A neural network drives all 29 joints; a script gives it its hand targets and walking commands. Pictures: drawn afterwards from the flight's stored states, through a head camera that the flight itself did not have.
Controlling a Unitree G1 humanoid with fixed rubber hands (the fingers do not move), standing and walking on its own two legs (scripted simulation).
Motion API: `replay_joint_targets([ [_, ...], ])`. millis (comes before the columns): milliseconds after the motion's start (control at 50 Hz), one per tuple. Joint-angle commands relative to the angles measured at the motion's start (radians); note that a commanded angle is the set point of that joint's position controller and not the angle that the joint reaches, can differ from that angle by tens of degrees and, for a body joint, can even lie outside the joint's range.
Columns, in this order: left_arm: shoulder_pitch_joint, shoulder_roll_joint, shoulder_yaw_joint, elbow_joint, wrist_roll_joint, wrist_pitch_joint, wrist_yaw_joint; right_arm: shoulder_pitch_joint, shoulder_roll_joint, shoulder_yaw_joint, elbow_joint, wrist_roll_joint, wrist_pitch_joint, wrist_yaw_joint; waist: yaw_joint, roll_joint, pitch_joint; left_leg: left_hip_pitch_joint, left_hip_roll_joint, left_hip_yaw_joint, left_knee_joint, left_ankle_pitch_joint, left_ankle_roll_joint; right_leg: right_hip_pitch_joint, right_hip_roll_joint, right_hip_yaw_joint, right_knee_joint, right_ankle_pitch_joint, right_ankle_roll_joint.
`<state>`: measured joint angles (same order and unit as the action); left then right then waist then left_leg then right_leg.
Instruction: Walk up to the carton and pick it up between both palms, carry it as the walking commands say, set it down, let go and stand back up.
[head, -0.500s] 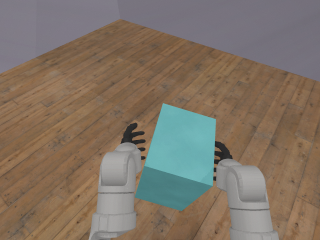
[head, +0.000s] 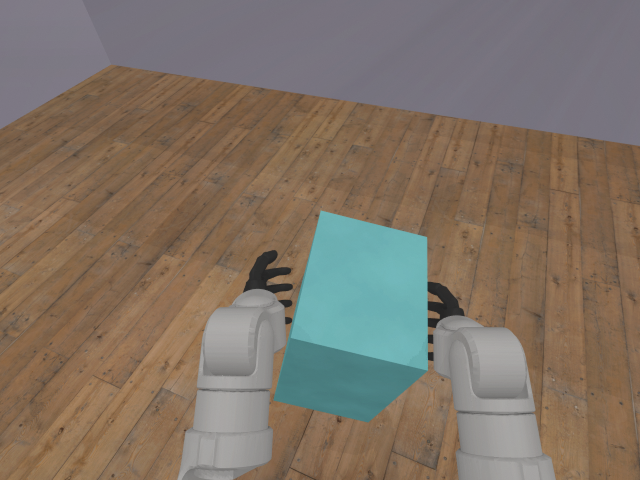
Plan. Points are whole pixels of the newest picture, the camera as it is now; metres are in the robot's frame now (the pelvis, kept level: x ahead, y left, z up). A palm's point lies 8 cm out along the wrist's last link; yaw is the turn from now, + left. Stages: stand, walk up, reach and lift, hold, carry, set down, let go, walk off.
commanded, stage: carry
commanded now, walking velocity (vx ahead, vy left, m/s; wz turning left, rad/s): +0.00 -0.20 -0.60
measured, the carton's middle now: (346, 323) +0.35 +0.00 -0.01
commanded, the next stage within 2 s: none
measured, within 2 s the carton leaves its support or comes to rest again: neither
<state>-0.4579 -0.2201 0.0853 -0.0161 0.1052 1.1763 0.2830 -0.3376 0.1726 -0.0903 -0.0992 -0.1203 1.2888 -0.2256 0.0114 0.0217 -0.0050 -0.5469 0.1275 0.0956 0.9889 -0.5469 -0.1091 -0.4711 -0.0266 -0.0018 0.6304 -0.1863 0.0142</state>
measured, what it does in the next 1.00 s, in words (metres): walks backwards, turning right: left foot, then right foot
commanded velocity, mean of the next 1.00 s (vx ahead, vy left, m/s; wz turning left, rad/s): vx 0.00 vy -0.20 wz -0.60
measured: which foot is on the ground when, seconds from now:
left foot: up 0.00-0.08, down 0.10-0.40, up 0.42-0.66, down 0.68-1.00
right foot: down 0.00-0.12, up 0.14-0.38, down 0.40-0.68, up 0.70-0.98, down 1.00-1.00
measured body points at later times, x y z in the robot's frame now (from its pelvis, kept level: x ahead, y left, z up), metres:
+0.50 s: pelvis -0.13 -0.15 +0.00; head -0.12 -0.16 +0.45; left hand +0.21 -0.15 +0.09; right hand +0.11 -0.36 +0.06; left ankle -0.05 +0.00 -0.68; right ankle -0.10 -0.29 -0.72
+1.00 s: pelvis -0.29 -0.26 +0.00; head -0.27 -0.26 +0.45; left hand +0.05 -0.34 +0.11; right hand -0.10 -0.52 +0.07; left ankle -0.13 -0.12 -0.72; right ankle -0.36 -0.41 -0.72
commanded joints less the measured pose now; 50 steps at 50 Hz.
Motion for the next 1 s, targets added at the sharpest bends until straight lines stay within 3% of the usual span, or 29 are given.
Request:
replay_joint_targets([
  [0,-0.327,-1.093,-0.497,-0.081,-0.36,0.012,-0.359,-0.838,1.065,0.64,-0.324,0.516,-0.11,0.273,0.006,-0.253,-0.488,0.095,-0.07,-0.028,-0.143,0.142,0.045,0.342,-0.154,0.204,-0.152,0.334,-0.15],
  [60,-0.277,-1.087,-0.535,-0.105,-0.327,0.02,-0.336,-0.736,1.045,0.616,-0.289,0.512,-0.099,0.298,-0.025,-0.034,-0.497,0.469,-0.041,-0.064,-0.561,0.21,0.123,0.07,-0.1,0.19,-0.159,-0.022,-0.115],
  [80,-0.284,-1.093,-0.557,-0.11,-0.321,0.024,-0.326,-0.728,1.06,0.607,-0.274,0.52,-0.101,0.307,-0.034,0.189,-0.475,0.57,0.176,-0.291,-0.723,0.165,0.179,-0.056,-0.022,0.14,-0.037,-0.157,-0.083],
  [100,-0.323,-1.101,-0.565,-0.143,-0.334,0.024,-0.325,-0.673,1.054,0.589,-0.238,0.502,-0.094,0.311,-0.023,0.322,-0.392,0.539,0.455,-0.549,-0.746,0.373,0.281,-0.197,0.065,0.028,0.241,-0.314,-0.024],
  [120,-0.335,-1.128,-0.559,-0.089,-0.335,0.034,-0.33,-0.698,1.06,0.578,-0.231,0.502,-0.097,0.315,-0.019,0.315,-0.354,0.437,0.479,-0.556,-0.718,0.452,0.353,-0.211,-0.031,0.082,0.447,-0.314,-0.02],
  [140,-0.378,-1.126,-0.607,-0.155,-0.372,0.028,-0.331,-0.685,1.049,0.597,-0.245,0.519,-0.102,0.32,-0.019,0.215,-0.352,0.428,0.454,-0.458,-0.665,0.616,0.341,-0.22,-0.056,0.077,0.54,-0.28,-0.027],
  [180,-0.321,-1.138,-0.605,-0.106,-0.373,0.023,-0.331,-0.735,1.016,0.601,-0.303,0.515,-0.099,0.32,-0.008,0.033,-0.376,0.474,0.334,-0.237,-0.608,0.65,0.242,-0.22,-0.055,0.058,0.535,-0.169,0.006],
  [240,-0.306,-1.112,-0.599,-0.099,-0.399,0.036,-0.333,-0.777,0.993,0.575,-0.348,0.481,-0.098,0.301,-0.007,0.142,-0.416,0.506,0.243,-0.021,-0.526,0.774,0.169,-0.059,-0.014,-0.031,0.219,-0.196,0.023],
  [300,-0.339,-1.126,-0.609,-0.128,-0.41,0.055,-0.337,-0.686,0.98,0.538,-0.286,0.412,-0.077,0.297,-0.019,0.242,-0.416,0.452,0.283,0.03,-0.517,0.729,0.143,0.112,0.016,-0.14,-0.05,-0.178,0.03],
  [340,-0.288,-1.118,-0.601,-0.052,-0.413,0.063,-0.352,-0.643,0.988,0.534,-0.232,0.383,-0.074,0.289,-0.01,0.146,-0.447,0.381,0.21,0.073,-0.38,0.588,0.077,0.252,0.038,-0.089,-0.19,-0.111,-0.009],
  [360,-0.264,-1.123,-0.6,-0.014,-0.423,0.071,-0.367,-0.614,0.969,0.53,-0.22,0.354,-0.069,0.282,-0.002,-0.117,-0.399,0.166,0.12,0.087,-0.241,0.349,0.013,0.365,-0.118,0.136,-0.262,0.096,-0.054],
  [380,-0.229,-1.113,-0.592,0.018,-0.414,0.074,-0.375,-0.626,0.99,0.556,-0.255,0.357,-0.076,0.278,0.004,-0.379,-0.428,-0.073,-0.035,0.124,-0.054,-0.145,-0.038,0.457,-0.311,0.421,-0.25,0.387,-0.14],
  [400,-0.243,-1.123,-0.588,0.008,-0.418,0.068,-0.384,-0.701,1.03,0.601,-0.28,0.388,-0.079,0.275,0.005,-0.418,-0.411,-0.089,-0.05,0.037,0.098,-0.172,-0.019,0.41,-0.285,0.355,-0.236,0.437,-0.189],
  [440,-0.325,-1.145,-0.561,-0.018,-0.411,0.062,-0.388,-0.744,1.084,0.596,-0.242,0.402,-0.083,0.271,0.006,-0.238,-0.411,-0.078,-0.049,-0.033,0.139,-0.039,0.022,0.364,-0.202,0.256,-0.205,0.36,-0.169],
  [480,-0.377,-1.142,-0.55,-0.087,-0.412,0.04,-0.379,-0.773,1.084,0.616,-0.26,0.46,-0.089,0.284,0.003,-0.199,-0.426,-0.045,-0.026,-0.034,0.098,0.066,0.009,0.332,-0.157,0.196,-0.193,0.258,-0.152],
  [520,-0.334,-1.143,-0.516,-0.058,-0.383,0.036,-0.367,-0.893,1.074,0.636,-0.377,0.511,-0.102,0.275,0.008,-0.191,-0.484,0.01,-0.051,-0.025,-0.002,0.101,0.027,0.371,-0.188,0.253,-0.213,0.193,-0.165],
  [580,-0.266,-1.112,-0.489,-0.011,-0.342,0.039,-0.349,-0.838,1.051,0.637,-0.337,0.508,-0.088,0.275,0.015,-0.216,-0.487,0.125,-0.112,0.006,-0.212,0.101,0.058,0.338,-0.168,0.295,-0.284,0.087,-0.166],
  [620,-0.293,-1.101,-0.509,-0.048,-0.35,0.049,-0.343,-0.737,1.073,0.604,-0.259,0.485,-0.076,0.276,-0.004,-0.204,-0.516,0.387,-0.129,0.022,-0.446,0.113,0.112,0.213,-0.089,0.193,-0.344,-0.047,-0.057],
  [640,-0.294,-1.117,-0.52,-0.015,-0.344,0.054,-0.34,-0.755,1.076,0.588,-0.23,0.487,-0.075,0.288,-0.026,-0.068,-0.482,0.516,-0.039,-0.054,-0.63,0.104,0.155,0.087,-0.03,0.139,-0.281,-0.1,0.024],
  [660,-0.232,-1.138,-0.528,0.019,-0.333,0.058,-0.338,-0.763,1.059,0.572,-0.247,0.481,-0.079,0.294,-0.027,0.283,-0.487,0.554,0.314,-0.455,-0.751,0.018,0.239,-0.033,0.043,0.08,0.052,-0.227,0.002],
  [680,-0.343,-1.132,-0.539,-0.022,-0.348,0.057,-0.343,-0.687,1.07,0.561,-0.185,0.458,-0.086,0.303,-0.027,0.413,-0.308,0.383,0.53,-0.634,-0.804,0.157,0.359,-0.22,0.034,0.049,0.368,-0.327,0.044],
  [700,-0.441,-1.12,-0.571,-0.13,-0.374,0.039,-0.344,-0.705,1.08,0.57,-0.206,0.478,-0.096,0.314,-0.021,0.263,-0.259,0.319,0.481,-0.521,-0.761,0.325,0.352,-0.223,-0.066,0.132,0.519,-0.283,0.007],
  [720,-0.443,-1.153,-0.581,-0.117,-0.384,0.036,-0.337,-0.775,1.079,0.588,-0.261,0.504,-0.09,0.307,-0.012,0.143,-0.295,0.381,0.384,-0.373,-0.652,0.598,0.287,-0.203,-0.039,0.106,0.528,-0.231,-0.008],
  [760,-0.348,-1.14,-0.568,-0.099,-0.379,0.033,-0.334,-0.805,1.053,0.612,-0.35,0.506,-0.093,0.305,-0.003,0.005,-0.368,0.512,0.288,-0.13,-0.53,0.809,0.212,-0.201,-0.036,0.057,0.41,-0.18,0.024],
  [840,-0.301,-1.13,-0.593,-0.113,-0.407,0.052,-0.331,-0.736,0.984,0.549,-0.377,0.448,-0.091,0.284,-0.022,0.204,-0.453,0.621,0.253,-0.03,-0.452,1.099,0.166,-0.058,0.048,-0.092,0.14,-0.226,0.024],
  [900,-0.251,-1.126,-0.611,-0.029,-0.407,0.077,-0.338,-0.587,0.964,0.488,-0.233,0.356,-0.081,0.282,-0.024,0.352,-0.414,0.576,0.253,0.06,-0.436,1.042,0.13,0.03,0.066,-0.177,-0.037,-0.173,0.037],
  [920,-0.186,-1.134,-0.597,0.045,-0.4,0.084,-0.354,-0.61,0.966,0.509,-0.26,0.345,-0.091,0.276,-0.014,0.269,-0.433,0.492,0.234,0.066,-0.383,0.872,0.076,0.135,0.037,-0.114,-0.12,-0.087,0.016],
  [940,-0.185,-1.142,-0.586,0.059,-0.407,0.08,-0.359,-0.605,0.978,0.524,-0.251,0.338,-0.088,0.274,0.0,0.088,-0.444,0.374,0.178,0.094,-0.31,0.649,0.024,0.246,0.0,-0.043,-0.224,0.031,-0.009],
  [980,-0.217,-1.138,-0.579,0.028,-0.415,0.074,-0.365,-0.664,1.02,0.571,-0.273,0.35,-0.084,0.268,0.005,-0.356,-0.415,-0.095,-0.039,0.123,-0.029,-0.171,-0.051,0.487,-0.285,0.36,-0.144,0.772,-0.138],
])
